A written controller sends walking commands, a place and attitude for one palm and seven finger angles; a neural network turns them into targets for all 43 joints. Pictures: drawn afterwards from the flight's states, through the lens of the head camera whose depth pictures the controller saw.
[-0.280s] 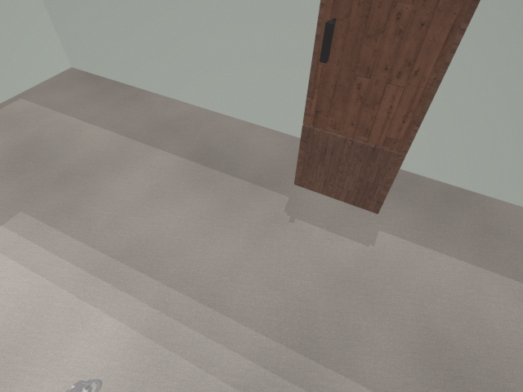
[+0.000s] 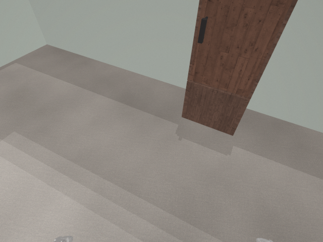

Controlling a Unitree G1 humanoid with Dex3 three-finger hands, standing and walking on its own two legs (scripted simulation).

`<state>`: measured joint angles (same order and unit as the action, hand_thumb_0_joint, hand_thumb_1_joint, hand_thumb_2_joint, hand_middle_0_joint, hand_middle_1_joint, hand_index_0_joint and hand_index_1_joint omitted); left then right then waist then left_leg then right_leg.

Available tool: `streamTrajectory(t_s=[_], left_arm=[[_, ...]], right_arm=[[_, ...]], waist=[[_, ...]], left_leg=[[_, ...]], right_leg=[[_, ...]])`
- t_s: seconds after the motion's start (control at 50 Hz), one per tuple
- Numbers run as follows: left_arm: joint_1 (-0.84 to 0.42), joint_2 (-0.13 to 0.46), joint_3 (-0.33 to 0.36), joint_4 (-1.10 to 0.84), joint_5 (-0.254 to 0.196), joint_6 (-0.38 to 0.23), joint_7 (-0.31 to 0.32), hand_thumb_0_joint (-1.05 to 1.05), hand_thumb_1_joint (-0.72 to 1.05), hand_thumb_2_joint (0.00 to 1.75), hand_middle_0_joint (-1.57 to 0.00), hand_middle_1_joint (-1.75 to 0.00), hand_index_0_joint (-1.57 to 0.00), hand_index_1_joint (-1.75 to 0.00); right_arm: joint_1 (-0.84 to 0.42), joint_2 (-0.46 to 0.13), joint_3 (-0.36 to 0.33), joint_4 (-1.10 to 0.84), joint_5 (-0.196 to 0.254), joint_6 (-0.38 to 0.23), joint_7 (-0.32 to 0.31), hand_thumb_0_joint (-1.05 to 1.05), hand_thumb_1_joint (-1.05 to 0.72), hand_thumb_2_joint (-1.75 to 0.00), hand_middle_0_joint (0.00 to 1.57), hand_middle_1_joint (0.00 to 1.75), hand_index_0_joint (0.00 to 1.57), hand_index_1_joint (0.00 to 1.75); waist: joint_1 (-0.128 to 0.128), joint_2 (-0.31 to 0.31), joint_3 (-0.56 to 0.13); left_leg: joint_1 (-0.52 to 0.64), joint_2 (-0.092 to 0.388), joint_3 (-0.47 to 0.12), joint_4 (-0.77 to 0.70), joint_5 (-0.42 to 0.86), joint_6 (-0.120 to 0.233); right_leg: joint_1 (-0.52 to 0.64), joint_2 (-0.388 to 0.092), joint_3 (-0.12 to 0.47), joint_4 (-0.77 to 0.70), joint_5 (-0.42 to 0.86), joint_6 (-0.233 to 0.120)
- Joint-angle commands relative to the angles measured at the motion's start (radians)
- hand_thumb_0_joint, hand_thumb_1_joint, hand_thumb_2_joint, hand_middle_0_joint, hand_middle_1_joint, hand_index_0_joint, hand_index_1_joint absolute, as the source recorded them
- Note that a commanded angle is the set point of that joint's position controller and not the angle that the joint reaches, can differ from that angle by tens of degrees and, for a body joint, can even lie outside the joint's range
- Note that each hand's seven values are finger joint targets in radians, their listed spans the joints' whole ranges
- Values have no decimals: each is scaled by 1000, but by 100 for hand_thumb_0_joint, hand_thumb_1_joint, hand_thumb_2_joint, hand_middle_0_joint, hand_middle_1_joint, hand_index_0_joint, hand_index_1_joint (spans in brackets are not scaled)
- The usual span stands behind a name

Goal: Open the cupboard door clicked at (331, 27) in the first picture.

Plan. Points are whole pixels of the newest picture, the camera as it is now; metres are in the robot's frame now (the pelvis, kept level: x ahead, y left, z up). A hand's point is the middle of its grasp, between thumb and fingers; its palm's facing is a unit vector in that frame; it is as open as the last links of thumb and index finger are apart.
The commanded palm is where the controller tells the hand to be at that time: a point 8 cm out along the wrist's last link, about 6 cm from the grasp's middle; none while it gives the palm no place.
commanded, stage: stand and wait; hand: left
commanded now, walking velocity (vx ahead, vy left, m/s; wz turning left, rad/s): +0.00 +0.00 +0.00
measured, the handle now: (203, 29) +1.20 -0.17 +0.02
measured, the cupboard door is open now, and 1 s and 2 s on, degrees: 0 0 0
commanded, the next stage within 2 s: look at it before walking up in 0.54 s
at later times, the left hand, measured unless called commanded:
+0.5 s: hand out of the picture +0.06 +0.24 -0.15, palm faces -0.03 -0.94 -0.34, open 7.4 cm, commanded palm none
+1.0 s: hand out of the picture +0.06 +0.23 -0.15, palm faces -0.03 -0.94 -0.33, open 7.4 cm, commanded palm none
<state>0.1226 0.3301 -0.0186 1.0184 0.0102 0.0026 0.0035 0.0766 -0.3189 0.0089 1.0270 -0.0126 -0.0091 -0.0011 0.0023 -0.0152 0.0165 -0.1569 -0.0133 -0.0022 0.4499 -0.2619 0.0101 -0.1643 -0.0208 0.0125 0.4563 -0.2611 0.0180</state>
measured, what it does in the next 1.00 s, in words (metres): stands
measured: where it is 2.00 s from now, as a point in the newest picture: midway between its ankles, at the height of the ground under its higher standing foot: outside the picture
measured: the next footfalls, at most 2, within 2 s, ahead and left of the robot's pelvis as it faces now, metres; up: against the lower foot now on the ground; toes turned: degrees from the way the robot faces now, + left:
right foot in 1.94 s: +0.33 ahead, -0.14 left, +0.00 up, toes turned -11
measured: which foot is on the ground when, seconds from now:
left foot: down 0.00-1.00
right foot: down 0.00-1.00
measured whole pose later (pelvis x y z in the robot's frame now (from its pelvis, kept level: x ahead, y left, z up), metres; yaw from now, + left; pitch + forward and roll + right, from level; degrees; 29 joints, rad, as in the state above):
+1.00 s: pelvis -0.01 -0.01 +0.01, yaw +0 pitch -2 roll +0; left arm 0.13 0.34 -0.01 1.08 0.01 0.00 0.00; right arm 0.11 -0.34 0.01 1.11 -0.01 -0.01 0.00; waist 0.00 -0.01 0.04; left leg -0.14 0.00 -0.01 0.37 -0.20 -0.01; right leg -0.15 0.00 0.00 0.38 -0.20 0.00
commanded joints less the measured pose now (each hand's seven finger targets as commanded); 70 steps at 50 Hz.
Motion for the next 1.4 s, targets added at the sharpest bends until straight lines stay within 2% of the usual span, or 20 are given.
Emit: streamTrajectory(t_s=[0.0, 0.28, 0.42, 0.48, 0.68, 0.76, 0.92, 0.98, 1.18, 1.24, 1.26, 1.28, 1.3, 1.32, 1.36, 1.38], left_arm=[[-40, 211, 55, -62, 1, -27, 11, 0, 90, 90, -20, -30, -20, -30], [-25, 216, 54, -15, -2, -30, 9, 0, 90, 90, -20, -30, -20, -30], [-27, 220, 51, -3, -1, -29, 8, 0, 90, 90, -20, -30, -20, -30], [-30, 220, 50, -1, -1, -29, 8, 0, 90, 90, -20, -30, -20, -30], [-36, 219, 51, 0, 1, -29, 7, 0, 90, 90, -20, -30, -20, -30], [-35, 218, 52, -1, 1, -31, 8, 0, 90, 90, -20, -30, -20, -30], [-33, 217, 53, 0, 2, -30, 7, 0, 90, 90, -20, -30, -20, -30], [-28, 219, 52, 1, 0, -33, 7, 0, 90, 90, -20, -30, -20, -30], [-22, 219, 51, 8, 0, -33, 8, 0, 90, 90, -20, -30, -20, -30], [-27, 218, 51, 10, 0, -32, 8, 0, 90, 90, -20, -30, -20, -30], [12, 143, 36, 28, -2, -23, 11, 0, 90, 90, -20, -30, -20, -30], [53, 92, 23, 44, 1, -11, 12, 0, 90, 90, -20, -30, -20, -30], [80, 92, 26, 50, 6, -5, 9, 0, 90, 90, -20, -30, -20, -30], [94, 101, 31, 47, 9, 0, 4, 0, 90, 90, -20, -30, -20, -30], [122, 111, 43, 39, 12, 3, -5, 0, 90, 90, -20, -30, -20, -30], [145, 110, 49, 34, 12, 1, -7, 0, 90, 90, -20, -30, -20, -30]], right_arm=[[-44, -216, -56, -58, 0, -25, -11, 0, -90, -90, 20, 30, 20, 30], [-25, -224, -50, -5, 4, -24, -11, 0, -90, -90, 20, 30, 20, 30], [-19, -227, -47, 12, 4, -22, -8, 0, -90, -90, 20, 30, 20, 30], [-14, -231, -47, 16, 4, -24, -8, 0, -90, -90, 20, 30, 20, 30], [-14, -229, -46, 19, 4, -24, -7, 0, -90, -90, 20, 30, 20, 30], [-13, -227, -46, 19, 4, -25, -8, 0, -90, -90, 20, 30, 20, 30], [-15, -226, -45, 17, 5, -23, -7, 0, -90, -90, 20, 30, 20, 30], [-13, -227, -46, 20, 5, -25, -8, 0, -90, -90, 20, 30, 20, 30], [-15, -229, -45, 23, 6, -25, -10, 0, -90, -90, 20, 30, 20, 30], [-16, -230, -43, 23, 6, -23, -10, 0, -90, -90, 20, 30, 20, 30], [12, -153, -25, 41, 2, -15, -7, 0, -90, -90, 20, 30, 20, 30], [47, -95, -12, 54, -3, -3, -3, 0, -90, -90, 20, 30, 20, 30], [78, -89, -12, 57, -6, 3, 0, 0, -90, -90, 20, 30, 20, 30], [84, -89, -16, 55, -10, 6, 1, 0, -90, -90, 20, 30, 20, 30], [98, -87, -21, 41, -15, 8, 3, 0, -90, -90, 20, 30, 20, 30], [108, -79, -22, 36, -15, 5, 3, 0, -90, -90, 20, 30, 20, 30]], waist=[[-4, 18, -66], [-1, 19, -57], [0, 15, -32], [-2, 21, -47], [-2, 14, -26], [-2, 17, -43], [-1, 22, -27], [-2, 9, -55], [-2, 15, -58], [-1, 16, -39], [-1, 15, -62], [1, 8, -45], [3, 0, -30], [8, -10, 23], [14, -48, 106], [15, -60, 113]], left_leg=[[10, 118, -87, -78, 218, 31], [16, 123, -93, -106, 188, 23], [2, 123, -99, -124, 137, 22], [13, 127, -100, -129, 151, 22], [7, 126, -100, -140, 146, 19], [17, 128, -100, -136, 168, 18], [11, 126, -104, -143, 142, 18], [33, 128, -99, -131, 184, 17], [47, 133, -95, -135, 211, 16], [37, 133, -99, -144, 195, 16], [43, 130, -84, -137, 148, 5], [28, 117, -70, -123, 44, -4], [-4, 105, -68, -111, -75, -1], [-60, 94, -64, -106, -181, 3], [-149, 70, -52, -59, -280, 6], [-174, 60, -38, -17, -265, 8]], right_leg=[[14, -97, 73, -68, 208, -48], [28, -105, 86, -106, 188, -50], [10, -104, 95, -128, 121, -49], [17, -102, 94, -125, 137, -49], [6, -100, 96, -136, 125, -47], [16, -101, 96, -134, 151, -48], [6, -101, 97, -146, 115, -47], [19, -104, 95, -139, 168, -48], [31, -105, 91, -138, 210, -48], [25, -102, 92, -143, 190, -47], [35, -103, 85, -146, 130, -36], [18, -96, 89, -148, -8, -29], [5, -91, 104, -153, -141, -34], [-26, -91, 121, -165, -245, -43], [-72, -100, 169, -185, -373, -67], [-67, -115, 196, -191, -388, -85]])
